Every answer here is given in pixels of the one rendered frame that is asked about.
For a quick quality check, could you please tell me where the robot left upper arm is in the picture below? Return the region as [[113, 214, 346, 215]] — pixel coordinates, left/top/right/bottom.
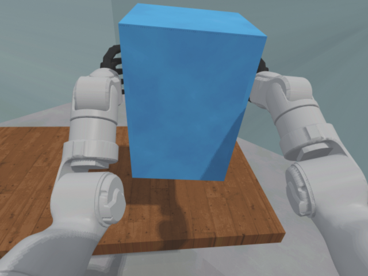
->
[[0, 172, 126, 276]]

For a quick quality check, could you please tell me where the carton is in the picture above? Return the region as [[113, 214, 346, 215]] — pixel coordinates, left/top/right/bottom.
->
[[118, 3, 267, 181]]

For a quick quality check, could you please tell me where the left robot hand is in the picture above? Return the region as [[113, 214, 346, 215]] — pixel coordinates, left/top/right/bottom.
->
[[100, 45, 125, 94]]

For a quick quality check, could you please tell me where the robot right upper arm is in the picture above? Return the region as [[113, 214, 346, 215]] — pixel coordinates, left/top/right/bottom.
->
[[285, 154, 368, 276]]

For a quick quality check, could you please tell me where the left robot forearm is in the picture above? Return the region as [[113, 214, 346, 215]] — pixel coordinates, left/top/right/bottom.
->
[[50, 68, 122, 215]]

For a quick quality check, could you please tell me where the table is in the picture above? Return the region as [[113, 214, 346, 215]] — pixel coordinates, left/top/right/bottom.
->
[[0, 126, 286, 259]]

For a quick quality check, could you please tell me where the right robot hand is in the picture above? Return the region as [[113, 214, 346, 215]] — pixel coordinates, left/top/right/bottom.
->
[[248, 58, 269, 102]]

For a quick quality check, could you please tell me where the right robot forearm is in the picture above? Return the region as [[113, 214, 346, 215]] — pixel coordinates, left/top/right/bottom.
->
[[250, 71, 368, 204]]

